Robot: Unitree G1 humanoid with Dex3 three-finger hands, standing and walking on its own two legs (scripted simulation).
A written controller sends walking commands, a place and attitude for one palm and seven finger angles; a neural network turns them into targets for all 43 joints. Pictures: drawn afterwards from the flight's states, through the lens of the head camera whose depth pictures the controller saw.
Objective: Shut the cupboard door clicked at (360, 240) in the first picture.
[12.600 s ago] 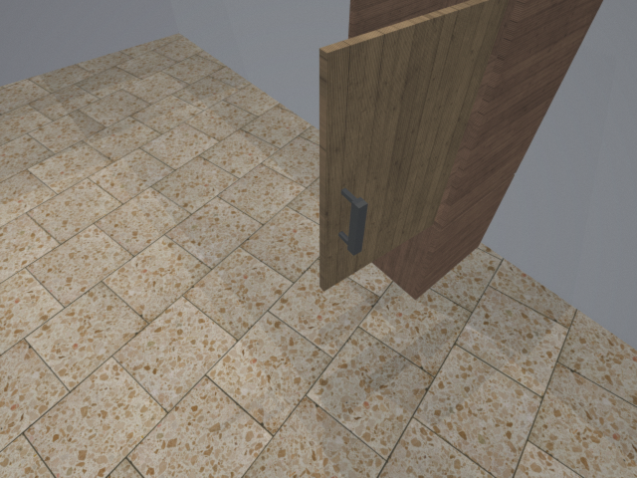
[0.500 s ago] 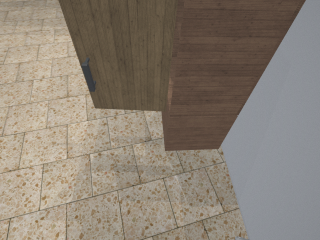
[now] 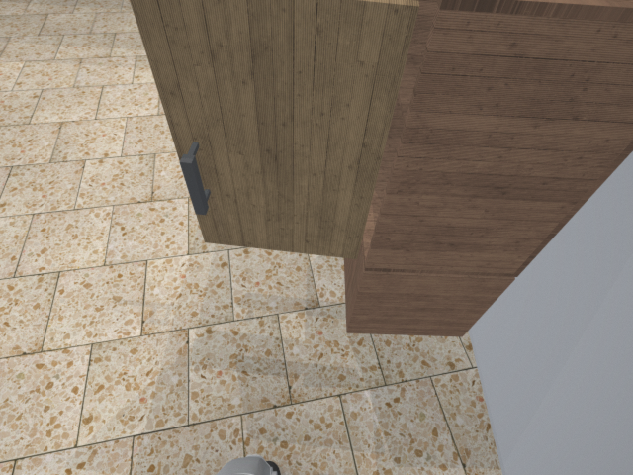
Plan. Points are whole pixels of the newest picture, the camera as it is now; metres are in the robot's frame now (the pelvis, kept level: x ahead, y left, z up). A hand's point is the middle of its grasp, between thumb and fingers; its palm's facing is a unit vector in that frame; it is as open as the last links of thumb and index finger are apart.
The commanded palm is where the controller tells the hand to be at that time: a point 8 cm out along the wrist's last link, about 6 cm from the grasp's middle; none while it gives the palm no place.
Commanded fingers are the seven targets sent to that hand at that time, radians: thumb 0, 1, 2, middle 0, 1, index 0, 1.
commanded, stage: take the last steps up to it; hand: left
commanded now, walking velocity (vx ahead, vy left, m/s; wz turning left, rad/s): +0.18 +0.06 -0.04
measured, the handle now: (198, 179) +0.61 +0.28 -0.08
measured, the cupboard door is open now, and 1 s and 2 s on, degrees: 85 85 85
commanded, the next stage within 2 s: come to a stop and stand still in 0.12 s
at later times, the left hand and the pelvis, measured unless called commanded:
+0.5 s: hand (210, 406) +0.22 +0.17 -0.16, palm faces -0.07 -0.98 -0.20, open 7.3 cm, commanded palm none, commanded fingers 0.00 0.90 0.90 -0.20 -0.30 -0.20 -0.30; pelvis +0.13 +0.01 +0.01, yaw -2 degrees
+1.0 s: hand (205, 472) +0.14 +0.16 -0.17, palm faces +0.00 -0.98 -0.19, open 7.4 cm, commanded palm none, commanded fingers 0.00 0.90 0.90 -0.20 -0.30 -0.20 -0.30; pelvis +0.12 -0.01 +0.01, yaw -2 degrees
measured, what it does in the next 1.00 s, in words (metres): walks ahead: right foot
